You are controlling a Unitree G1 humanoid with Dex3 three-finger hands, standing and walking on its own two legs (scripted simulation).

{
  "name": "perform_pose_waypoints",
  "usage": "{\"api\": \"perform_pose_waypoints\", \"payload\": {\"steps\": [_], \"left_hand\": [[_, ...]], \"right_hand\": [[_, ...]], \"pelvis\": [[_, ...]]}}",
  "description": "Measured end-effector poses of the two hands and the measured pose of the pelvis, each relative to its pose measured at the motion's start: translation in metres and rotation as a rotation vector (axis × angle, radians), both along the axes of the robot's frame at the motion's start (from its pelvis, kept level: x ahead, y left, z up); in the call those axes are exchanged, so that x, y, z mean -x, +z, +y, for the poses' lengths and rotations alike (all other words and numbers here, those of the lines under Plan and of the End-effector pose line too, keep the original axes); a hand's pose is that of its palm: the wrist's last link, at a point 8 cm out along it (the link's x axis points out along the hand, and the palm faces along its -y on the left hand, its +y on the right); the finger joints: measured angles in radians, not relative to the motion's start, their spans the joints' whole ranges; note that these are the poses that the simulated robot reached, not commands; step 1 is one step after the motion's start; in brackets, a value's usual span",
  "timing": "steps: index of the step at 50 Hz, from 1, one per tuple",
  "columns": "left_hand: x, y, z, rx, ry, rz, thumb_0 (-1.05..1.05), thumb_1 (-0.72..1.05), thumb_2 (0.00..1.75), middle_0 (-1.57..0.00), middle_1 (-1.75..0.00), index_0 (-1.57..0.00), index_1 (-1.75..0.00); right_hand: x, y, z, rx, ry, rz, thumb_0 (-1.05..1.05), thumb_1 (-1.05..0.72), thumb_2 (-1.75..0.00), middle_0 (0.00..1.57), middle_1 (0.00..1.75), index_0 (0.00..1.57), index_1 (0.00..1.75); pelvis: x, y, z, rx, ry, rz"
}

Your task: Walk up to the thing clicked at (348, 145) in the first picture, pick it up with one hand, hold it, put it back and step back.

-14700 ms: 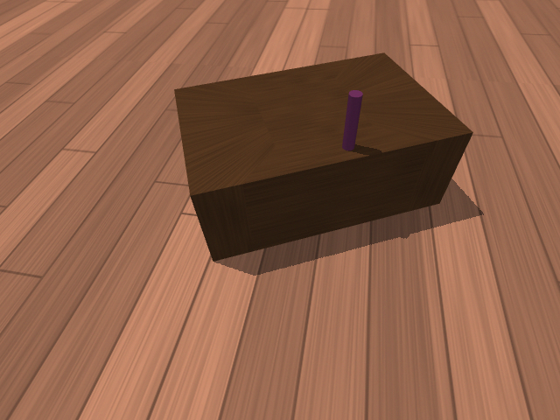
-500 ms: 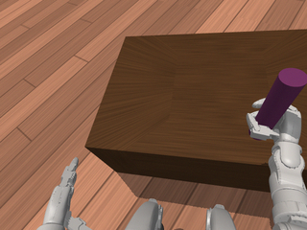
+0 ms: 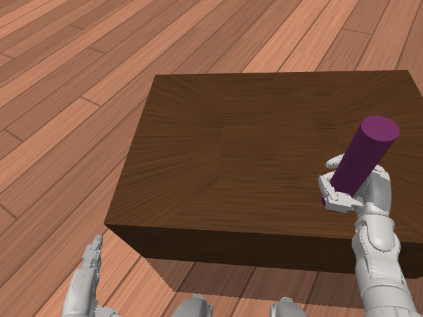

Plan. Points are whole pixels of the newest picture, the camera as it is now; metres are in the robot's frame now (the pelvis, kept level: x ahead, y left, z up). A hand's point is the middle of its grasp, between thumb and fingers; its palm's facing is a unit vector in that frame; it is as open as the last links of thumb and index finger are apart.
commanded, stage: lift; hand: right
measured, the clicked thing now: (351, 172) +0.37 -0.18 +0.07
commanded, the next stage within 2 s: hold in 0.48 s
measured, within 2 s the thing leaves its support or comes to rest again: neither
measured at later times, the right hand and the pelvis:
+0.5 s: hand (341, 185) +0.35 -0.17 +0.06, palm faces +0.15 +0.99 -0.01, open 6.2 cm; pelvis +0.01 +0.00 +0.02, yaw +0 degrees
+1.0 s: hand (349, 187) +0.33 -0.17 +0.08, palm faces +0.14 +0.99 -0.01, open 6.2 cm; pelvis +0.00 +0.00 +0.03, yaw +0 degrees
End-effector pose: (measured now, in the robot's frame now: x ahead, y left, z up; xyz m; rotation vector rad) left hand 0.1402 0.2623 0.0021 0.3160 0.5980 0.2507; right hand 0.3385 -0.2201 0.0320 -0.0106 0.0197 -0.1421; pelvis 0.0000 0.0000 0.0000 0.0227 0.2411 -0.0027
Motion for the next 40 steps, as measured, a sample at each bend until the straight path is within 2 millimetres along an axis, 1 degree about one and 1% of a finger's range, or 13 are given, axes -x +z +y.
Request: {"api": "perform_pose_waypoints", "payload": {"steps": [9, 14, 24, 32, 40], "left_hand": [[-0.005, 0.001, 0.002, 0.019, 0.002, 0.000, -0.01, -0.54, 0.05, -0.05, -0.04, -0.05, -0.05], [-0.006, 0.000, 0.003, 0.024, 0.008, 0.010, -0.01, -0.54, 0.05, -0.05, -0.04, -0.05, -0.05], [-0.010, 0.001, 0.000, 0.044, 0.010, 0.010, -0.01, -0.54, 0.05, -0.05, -0.04, -0.05, -0.05], [-0.009, 0.002, -0.003, 0.054, 0.012, 0.010, -0.01, -0.54, 0.05, -0.05, -0.05, -0.05, -0.06], [-0.003, -0.003, 0.002, 0.057, 0.043, 0.037, -0.01, -0.53, 0.05, -0.05, -0.05, -0.05, -0.06]], "right_hand": [[0.007, 0.011, 0.005, 0.000, 0.003, -0.005, -0.02, -0.04, -1.15, 0.95, 1.12, 0.96, 1.13], [0.009, 0.016, 0.005, -0.001, 0.000, -0.008, -0.02, -0.04, -1.15, 0.95, 1.11, 0.96, 1.13], [0.016, 0.025, 0.003, 0.002, -0.004, -0.009, -0.02, -0.04, -1.15, 0.95, 1.11, 0.96, 1.13], [0.022, 0.032, 0.000, 0.002, -0.002, -0.011, -0.02, -0.04, -1.15, 0.95, 1.11, 0.96, 1.13], [0.029, 0.040, -0.002, 0.003, -0.004, -0.018, -0.02, -0.04, -1.15, 0.95, 1.11, 0.96, 1.13]], "pelvis": [[-0.005, 0.007, 0.004, 0.008, 0.000, -0.022], [-0.007, 0.010, 0.005, 0.010, 0.001, -0.031], [-0.009, 0.015, 0.004, 0.012, -0.002, -0.053], [-0.008, 0.019, 0.002, 0.013, -0.001, -0.070], [-0.005, 0.022, 0.000, 0.013, -0.001, -0.087]]}}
